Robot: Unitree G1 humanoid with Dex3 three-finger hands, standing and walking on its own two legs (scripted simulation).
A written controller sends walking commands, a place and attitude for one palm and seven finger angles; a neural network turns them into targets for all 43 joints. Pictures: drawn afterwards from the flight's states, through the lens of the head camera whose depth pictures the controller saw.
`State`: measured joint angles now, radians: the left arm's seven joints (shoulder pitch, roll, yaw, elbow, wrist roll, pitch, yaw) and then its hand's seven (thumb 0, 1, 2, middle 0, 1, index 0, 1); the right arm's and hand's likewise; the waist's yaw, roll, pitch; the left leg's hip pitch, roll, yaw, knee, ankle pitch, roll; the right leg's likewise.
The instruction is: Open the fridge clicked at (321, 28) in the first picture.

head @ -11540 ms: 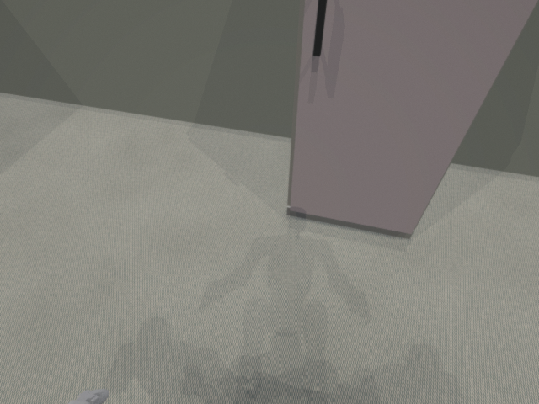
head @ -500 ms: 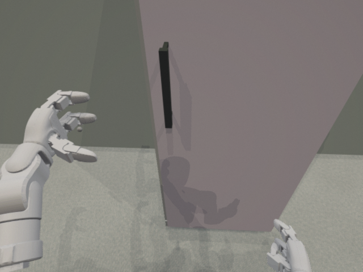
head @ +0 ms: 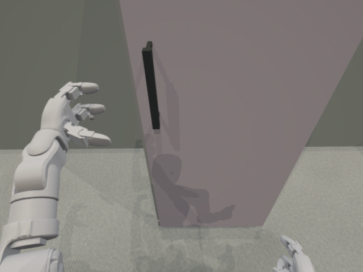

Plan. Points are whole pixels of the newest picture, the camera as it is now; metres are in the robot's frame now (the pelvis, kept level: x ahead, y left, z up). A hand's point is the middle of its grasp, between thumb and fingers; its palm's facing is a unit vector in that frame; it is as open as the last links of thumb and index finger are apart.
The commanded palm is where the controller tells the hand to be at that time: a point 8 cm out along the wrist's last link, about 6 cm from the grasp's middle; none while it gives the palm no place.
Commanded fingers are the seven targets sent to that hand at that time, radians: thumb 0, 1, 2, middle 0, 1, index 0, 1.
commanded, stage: move the hooked fingers beside the handle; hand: left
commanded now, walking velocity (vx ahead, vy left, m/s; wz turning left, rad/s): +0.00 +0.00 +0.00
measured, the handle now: (153, 89) +0.50 +0.11 +0.18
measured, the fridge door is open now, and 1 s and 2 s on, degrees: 0 0 0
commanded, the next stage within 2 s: feel for the door with the fingertips in 1.46 s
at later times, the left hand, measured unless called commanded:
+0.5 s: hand (114, 103) +0.42 +0.19 +0.20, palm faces +0.10 -1.00 +0.01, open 14.0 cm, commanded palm +0.40 +0.23 +0.20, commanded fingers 0.00 -0.50 0.30 -0.30 -1.20 -0.30 -1.20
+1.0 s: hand (121, 100) +0.44 +0.18 +0.19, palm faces +0.12 -0.99 +0.01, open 14.0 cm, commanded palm +0.41 +0.23 +0.19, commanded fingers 0.00 -0.50 0.30 -0.30 -1.20 -0.30 -1.20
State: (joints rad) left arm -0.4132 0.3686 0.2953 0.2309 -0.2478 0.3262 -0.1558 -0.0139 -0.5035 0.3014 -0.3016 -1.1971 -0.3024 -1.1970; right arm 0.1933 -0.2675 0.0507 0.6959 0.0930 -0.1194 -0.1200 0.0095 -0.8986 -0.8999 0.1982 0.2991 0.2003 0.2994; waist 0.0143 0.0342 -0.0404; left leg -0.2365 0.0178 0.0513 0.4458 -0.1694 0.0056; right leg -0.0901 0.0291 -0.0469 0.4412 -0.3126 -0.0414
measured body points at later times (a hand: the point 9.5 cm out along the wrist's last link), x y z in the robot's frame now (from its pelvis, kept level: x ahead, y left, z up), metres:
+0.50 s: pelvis +0.00 +0.00 +0.00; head -0.01 -0.01 +0.45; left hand +0.40 +0.24 +0.20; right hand +0.13 -0.26 -0.10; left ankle +0.05 +0.12 -0.74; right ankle -0.04 -0.09 -0.74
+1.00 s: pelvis +0.01 +0.00 +0.00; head +0.01 -0.01 +0.45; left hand +0.43 +0.23 +0.19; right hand +0.11 -0.26 -0.11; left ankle +0.05 +0.12 -0.74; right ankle -0.04 -0.09 -0.74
